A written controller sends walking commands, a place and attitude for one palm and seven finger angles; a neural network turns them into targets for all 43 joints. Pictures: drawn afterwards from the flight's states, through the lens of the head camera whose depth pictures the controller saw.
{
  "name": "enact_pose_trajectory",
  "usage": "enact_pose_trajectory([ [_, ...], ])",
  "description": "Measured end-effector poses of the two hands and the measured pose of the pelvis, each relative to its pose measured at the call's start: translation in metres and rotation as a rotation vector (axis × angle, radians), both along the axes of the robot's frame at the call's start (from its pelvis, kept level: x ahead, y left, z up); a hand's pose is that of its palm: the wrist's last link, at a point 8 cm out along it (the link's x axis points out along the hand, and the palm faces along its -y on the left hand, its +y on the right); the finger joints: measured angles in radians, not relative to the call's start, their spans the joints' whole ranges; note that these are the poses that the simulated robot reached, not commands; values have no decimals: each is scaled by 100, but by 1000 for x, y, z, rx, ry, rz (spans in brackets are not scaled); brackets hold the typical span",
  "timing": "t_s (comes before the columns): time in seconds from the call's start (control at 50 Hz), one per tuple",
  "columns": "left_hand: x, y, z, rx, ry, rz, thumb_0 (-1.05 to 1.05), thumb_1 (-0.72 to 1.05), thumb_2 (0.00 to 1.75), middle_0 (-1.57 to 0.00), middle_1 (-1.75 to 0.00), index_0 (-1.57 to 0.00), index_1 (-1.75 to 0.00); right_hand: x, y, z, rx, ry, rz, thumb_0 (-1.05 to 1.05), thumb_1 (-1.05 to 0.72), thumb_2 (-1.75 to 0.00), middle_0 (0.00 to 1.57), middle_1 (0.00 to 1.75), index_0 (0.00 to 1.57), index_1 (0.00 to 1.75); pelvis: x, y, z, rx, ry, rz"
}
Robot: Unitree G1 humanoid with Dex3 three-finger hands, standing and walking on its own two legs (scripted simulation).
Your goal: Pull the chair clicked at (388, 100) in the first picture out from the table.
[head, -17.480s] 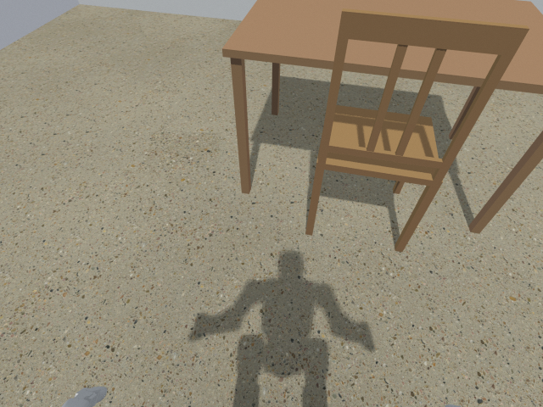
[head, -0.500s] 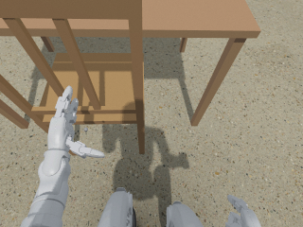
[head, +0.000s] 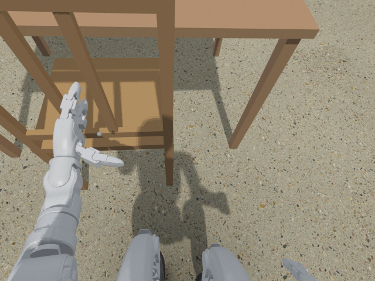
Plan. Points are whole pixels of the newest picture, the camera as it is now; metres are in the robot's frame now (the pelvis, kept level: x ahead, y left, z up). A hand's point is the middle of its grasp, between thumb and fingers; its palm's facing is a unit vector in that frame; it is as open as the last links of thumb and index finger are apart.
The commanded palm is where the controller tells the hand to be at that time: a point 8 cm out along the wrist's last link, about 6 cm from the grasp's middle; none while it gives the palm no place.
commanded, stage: push the fingers through the gap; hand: left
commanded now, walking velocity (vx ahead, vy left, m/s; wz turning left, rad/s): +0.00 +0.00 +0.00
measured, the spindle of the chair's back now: (49, 88) +0.50 +0.30 +0.06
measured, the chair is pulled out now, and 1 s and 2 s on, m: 0.00 0.00 0.00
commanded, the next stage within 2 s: hook a spindle and tug to test in 1.06 s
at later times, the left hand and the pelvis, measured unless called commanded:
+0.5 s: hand (104, 114) +0.46 +0.19 +0.02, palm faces +0.09 -0.99 -0.04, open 16.9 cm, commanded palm +0.44 +0.23 +0.03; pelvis +0.00 +0.01 +0.00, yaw +0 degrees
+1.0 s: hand (101, 109) +0.47 +0.20 +0.02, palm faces +0.09 -1.00 -0.03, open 16.9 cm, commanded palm +0.45 +0.23 +0.03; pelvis +0.00 +0.01 +0.00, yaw -1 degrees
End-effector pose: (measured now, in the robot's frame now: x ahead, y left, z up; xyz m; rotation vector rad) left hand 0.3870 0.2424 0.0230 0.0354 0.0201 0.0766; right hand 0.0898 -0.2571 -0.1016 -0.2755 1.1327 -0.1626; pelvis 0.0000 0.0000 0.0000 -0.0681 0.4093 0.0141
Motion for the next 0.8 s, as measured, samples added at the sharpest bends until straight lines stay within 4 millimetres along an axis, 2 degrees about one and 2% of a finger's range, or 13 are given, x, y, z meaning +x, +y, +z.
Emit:
enact_pose_trajectory([
  [0.14, 13, 0, 2, -1, -8, -8, -1, -50, 30, -6, -8, -6, -8, -13, 3, -1, -2, 53, -18, 1, -91, -90, 20, 30, 21, 30, 1, 5, 1, -5, 9, -1],
  [0.4, 36, -6, 4, 5, -13, 7, -1, -50, 30, -6, -8, -6, -8, -23, 7, -2, 2, 99, -33, 1, -91, -90, 20, 30, 21, 30, 1, 9, 0, -8, 20, -4],
  [0.66, 61, 2, 3, 4, -15, 16, -1, -50, 30, -6, -8, -6, -8, -44, 2, -8, -11, 177, -60, 1, -91, -90, 20, 30, 21, 30, 0, 5, -7, -13, 42, -7],
  [0.8, 67, 4, 0, -7, 0, 15, -1, -50, 30, -6, -8, -6, -8, -54, 0, -8, -12, 213, -80, 1, -91, -90, 20, 30, 21, 30, 1, 4, -7, -14, 50, -11],
])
